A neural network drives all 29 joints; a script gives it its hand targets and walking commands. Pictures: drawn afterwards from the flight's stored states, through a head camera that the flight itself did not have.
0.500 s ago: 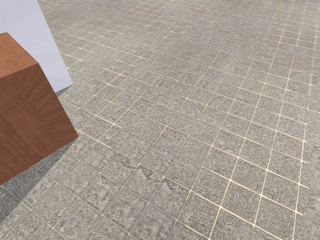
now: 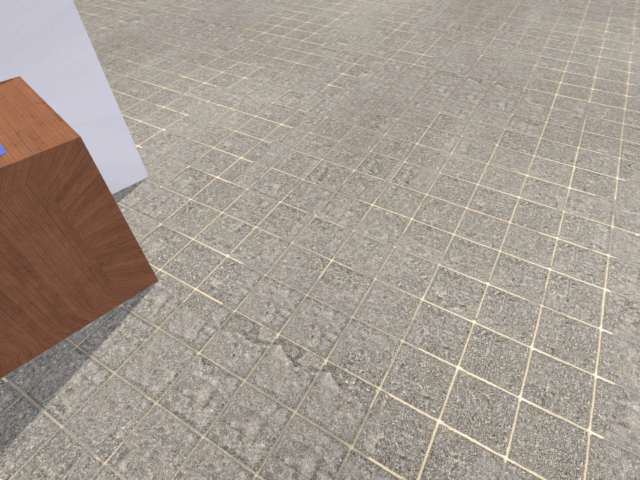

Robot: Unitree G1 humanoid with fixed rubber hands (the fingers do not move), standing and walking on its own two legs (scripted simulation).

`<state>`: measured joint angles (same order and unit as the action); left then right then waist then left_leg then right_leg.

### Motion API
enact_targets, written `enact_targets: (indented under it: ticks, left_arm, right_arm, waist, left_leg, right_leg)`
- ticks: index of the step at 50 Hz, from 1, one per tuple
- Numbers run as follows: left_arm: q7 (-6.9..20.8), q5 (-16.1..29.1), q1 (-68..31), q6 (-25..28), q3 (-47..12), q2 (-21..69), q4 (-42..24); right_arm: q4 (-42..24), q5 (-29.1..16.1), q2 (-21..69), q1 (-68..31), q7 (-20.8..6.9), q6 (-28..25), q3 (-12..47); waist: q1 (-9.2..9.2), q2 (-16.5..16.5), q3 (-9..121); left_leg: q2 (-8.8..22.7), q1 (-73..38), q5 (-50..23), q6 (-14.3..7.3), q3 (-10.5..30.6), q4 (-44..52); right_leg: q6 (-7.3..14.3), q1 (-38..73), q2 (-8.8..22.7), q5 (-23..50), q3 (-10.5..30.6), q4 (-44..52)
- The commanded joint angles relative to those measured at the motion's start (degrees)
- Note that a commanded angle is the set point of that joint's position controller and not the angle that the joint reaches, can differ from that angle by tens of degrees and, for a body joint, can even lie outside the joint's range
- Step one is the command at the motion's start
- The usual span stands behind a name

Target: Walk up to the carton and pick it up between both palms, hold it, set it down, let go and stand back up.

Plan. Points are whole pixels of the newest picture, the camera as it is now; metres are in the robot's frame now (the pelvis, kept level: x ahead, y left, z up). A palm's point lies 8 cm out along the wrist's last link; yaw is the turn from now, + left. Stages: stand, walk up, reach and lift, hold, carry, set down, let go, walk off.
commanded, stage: stand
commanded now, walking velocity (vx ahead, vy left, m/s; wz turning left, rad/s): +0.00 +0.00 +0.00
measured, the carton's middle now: out of the picture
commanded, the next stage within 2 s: walk up in 1.14 s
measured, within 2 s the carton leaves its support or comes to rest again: neither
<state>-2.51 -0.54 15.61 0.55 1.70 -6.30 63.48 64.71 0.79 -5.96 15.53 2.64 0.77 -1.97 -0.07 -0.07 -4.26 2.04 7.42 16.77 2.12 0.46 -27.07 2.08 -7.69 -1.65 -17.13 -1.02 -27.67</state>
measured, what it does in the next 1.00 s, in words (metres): stands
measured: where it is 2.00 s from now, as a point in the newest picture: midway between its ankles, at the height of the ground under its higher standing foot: outside the picture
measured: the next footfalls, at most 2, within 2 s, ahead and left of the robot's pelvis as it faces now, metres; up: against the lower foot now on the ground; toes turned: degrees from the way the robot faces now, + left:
left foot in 1.76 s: +0.15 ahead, +0.26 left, +0.00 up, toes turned +33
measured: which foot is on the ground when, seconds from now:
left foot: down 0.00-1.00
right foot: down 0.00-1.00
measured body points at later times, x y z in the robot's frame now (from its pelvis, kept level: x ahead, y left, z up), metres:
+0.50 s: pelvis -0.01 -0.02 +0.00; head +0.00 -0.02 +0.45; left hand -0.02 +0.18 -0.16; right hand -0.03 -0.21 -0.17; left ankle -0.02 +0.14 -0.74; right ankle -0.02 -0.10 -0.74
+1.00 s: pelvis +0.00 -0.04 +0.00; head +0.02 -0.04 +0.45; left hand -0.02 +0.16 -0.16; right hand -0.03 -0.23 -0.17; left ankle -0.02 +0.14 -0.74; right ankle -0.02 -0.10 -0.74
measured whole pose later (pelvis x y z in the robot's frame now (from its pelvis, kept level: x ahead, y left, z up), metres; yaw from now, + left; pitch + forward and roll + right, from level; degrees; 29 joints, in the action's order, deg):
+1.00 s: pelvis +0.00 -0.04 +0.00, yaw +0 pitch -2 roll +0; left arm -2.4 -0.5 17.0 1.5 1.3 -5.0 64.9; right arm 68.2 0.5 -4.9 15.7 2.9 1.0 -1.1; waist 0.5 -0.9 -4.1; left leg 5.8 8.4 15.4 5.6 1.7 -25.3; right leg 5.4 -8.3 -5.4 -15.4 -2.2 -25.2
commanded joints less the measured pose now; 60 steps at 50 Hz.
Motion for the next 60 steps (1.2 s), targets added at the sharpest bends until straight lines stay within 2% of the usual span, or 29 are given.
enact_targets:
  ticks: [1, 3, 7, 15, 17, 18, 23, 25, 26, 27, 32, 34, 42, 44, 48, 53, 56, 58, 59, 60]
  left_arm:
    - [-0.2, 0.0, 4.7, 0.7, 0.7, -5.0, -0.4]
    - [-0.2, 0.0, 4.7, 0.6, 0.6, -4.7, 0.0]
    - [-0.4, -0.1, 4.6, 0.7, 0.4, -4.4, 0.7]
    - [-0.2, 0.0, 5.7, 0.7, 0.2, -3.8, 1.4]
    - [-0.2, -0.1, 6.1, 0.8, 0.3, -4.0, 1.5]
    - [-0.3, 0.0, 6.5, 0.7, 0.2, -3.8, 1.8]
    - [-0.3, 0.0, 6.3, 0.7, 0.2, -3.5, 1.4]
    - [-0.2, -0.1, 6.4, 0.7, 0.2, -3.6, 1.5]
    - [-0.2, 0.0, 6.7, 0.8, 0.1, -3.3, 1.5]
    - [-0.2, 0.0, 6.8, 0.8, 0.2, -3.7, 1.6]
    - [0.0, 0.0, 6.6, 0.8, 0.2, -3.7, 0.9]
    - [-0.1, -0.1, 6.3, 1.0, 0.3, -3.9, 0.9]
    - [-0.1, -0.1, 7.2, 1.1, 0.2, -3.6, 0.8]
    - [-0.1, 0.0, 7.9, 1.2, 0.4, -3.8, 0.7]
    - [-0.2, 0.1, 8.0, 1.4, 0.4, -4.1, 1.0]
    - [-0.2, 0.0, 8.2, 1.5, 0.5, -4.4, 0.9]
    - [-0.2, -0.1, 8.7, 1.4, 0.7, -5.1, 1.0]
    - [-0.2, -0.1, 8.1, 1.4, 0.6, -4.7, 0.9]
    - [-0.1, 0.0, 8.1, 1.4, 0.5, -4.3, 0.8]
    - [-0.1, 0.0, 8.5, 1.4, 0.5, -4.4, 0.9]
  right_arm:
    - [-0.1, 0.0, -4.6, 4.1, 0.5, -0.5, -0.7]
    - [0.2, 0.0, -4.2, 3.5, 0.5, -0.4, -0.5]
    - [1.3, -0.1, -3.6, 4.2, 0.5, -0.3, -0.3]
    - [2.4, -0.1, -2.8, 4.7, 0.6, -0.1, 0.0]
    - [2.6, 0.0, -3.4, 4.6, 0.7, -0.1, 0.0]
    - [2.5, -0.1, -2.9, 4.6, 0.6, -0.2, 0.1]
    - [3.1, -0.2, -2.5, 5.2, 0.6, 0.0, 0.3]
    - [3.0, -0.2, -2.7, 5.1, 0.7, -0.1, 0.3]
    - [3.3, -0.1, -3.0, 5.5, 0.7, 0.0, 0.1]
    - [3.2, -0.1, -2.9, 5.4, 0.6, 0.0, 0.2]
    - [3.5, -0.1, -2.5, 5.8, 0.4, 0.0, 0.4]
    - [3.4, 0.0, -2.6, 5.8, 0.5, -0.1, 0.4]
    - [3.3, -0.3, -2.9, 6.0, 0.3, 0.0, 0.4]
    - [3.5, -0.2, -2.3, 5.9, 0.4, 0.0, 0.5]
    - [3.3, -0.3, -2.2, 5.8, 0.4, 0.1, 0.4]
    - [3.6, -0.3, -2.4, 5.9, 0.5, 0.2, 0.3]
    - [3.4, -0.4, -3.1, 5.4, 0.5, 0.3, 0.0]
    - [3.6, -0.3, -2.6, 5.9, 0.4, 0.1, 0.2]
    - [3.4, -0.5, -2.8, 5.5, 0.5, 0.2, 0.1]
    - [3.5, -0.3, -2.3, 5.7, 0.5, 0.2, 0.1]
  waist:
    - [0.19, -0.6, -1.6]
    - [0.35, 0.5, -1.4]
    - [-0.18, -0.3, -2.3]
    - [0.16, -0.2, -2.9]
    - [0.31, -1.0, -3.2]
    - [0.37, -0.1, -2.2]
    - [0.22, -0.6, -3.0]
    - [0.19, 0.5, -3.1]
    - [0.36, -0.7, -3.5]
    - [0.22, 0.5, -3.0]
    - [0.33, -1.0, -3.2]
    - [0.18, 0.0, -2.2]
    - [0.24, 0.2, -2.0]
    - [0.86, 0.0, -1.7]
    - [0.68, 0.3, -1.3]
    - [0.52, 0.4, -1.1]
    - [0.86, 0.2, -1.0]
    - [0.57, -0.7, -0.6]
    - [0.80, 0.2, -1.0]
    - [0.80, 0.0, -1.2]
  left_leg:
    - [2.8, 1.7, -12.9, -1.9, 1.4, 4.4]
    - [2.8, 1.1, -12.1, -1.8, 1.3, 4.6]
    - [3.0, 1.8, -11.2, -1.6, 1.1, 4.9]
    - [3.0, 2.0, -10.6, -1.1, 0.8, 5.0]
    - [3.2, 2.2, -10.6, -1.1, 0.8, 5.1]
    - [3.0, 2.2, -10.5, -1.1, 0.8, 5.0]
    - [3.1, 2.9, -9.6, -0.7, 0.5, 4.9]
    - [3.3, 2.8, -9.7, -0.6, 0.4, 5.0]
    - [3.1, 2.9, -9.4, -0.6, 0.3, 5.0]
    - [3.2, 3.3, -9.6, -0.5, 0.4, 5.0]
    - [3.3, 3.2, -9.3, -0.3, 0.0, 5.1]
    - [3.4, 2.9, -9.8, -0.2, 0.2, 5.1]
    - [3.5, 4.0, -9.7, 0.4, -0.3, 4.7]
    - [3.4, 4.4, -9.3, 0.6, -0.7, 4.4]
    - [3.5, 5.0, -9.2, 1.0, -1.1, 3.9]
    - [3.9, 4.7, -9.7, 1.1, -1.3, 4.0]
    - [3.6, 4.5, -9.0, 1.2, -1.5, 3.9]
    - [3.8, 3.9, -9.3, 1.1, -1.3, 4.2]
    - [3.7, 4.6, -9.0, 1.3, -1.4, 3.8]
    - [4.1, 4.0, -9.1, 1.2, -1.3, 4.2]
  right_leg:
    - [1.0, -1.8, 6.2, 16.3, 4.7, 6.7]
    - [0.9, -2.0, 6.1, 15.2, 4.8, 7.1]
    - [0.9, -2.3, 6.0, 14.2, 4.9, 7.4]
    - [1.1, -2.8, 6.0, 12.4, 5.5, 8.4]
    - [1.2, -2.9, 6.0, 12.9, 5.6, 8.4]
    - [1.2, -2.3, 5.8, 13.1, 5.4, 8.5]
    - [1.3, -2.9, 5.9, 10.9, 5.9, 9.3]
    - [1.3, -3.3, 5.8, 10.9, 5.8, 9.5]
    - [1.2, -3.1, 6.1, 10.6, 6.3, 9.5]
    - [1.3, -2.8, 5.9, 10.4, 6.1, 9.8]
    - [1.6, -3.3, 5.9, 9.1, 6.4, 10.0]
    - [1.8, -2.6, 5.8, 11.3, 6.4, 9.6]
    - [1.6, -1.3, 6.4, 16.7, 6.8, 9.5]
    - [1.4, -0.7, 6.5, 16.2, 7.2, 9.8]
    - [0.6, 0.6, 7.1, 22.3, 7.7, 9.3]
    - [0.9, 0.8, 7.3, 25.2, 7.5, 9.1]
    - [0.5, 1.0, 7.1, 23.2, 7.8, 9.7]
    - [1.1, 0.9, 6.8, 21.8, 7.7, 9.7]
    - [0.4, 1.1, 7.0, 21.9, 7.9, 10.2]
    - [1.0, 0.1, 6.9, 21.1, 7.5, 9.9]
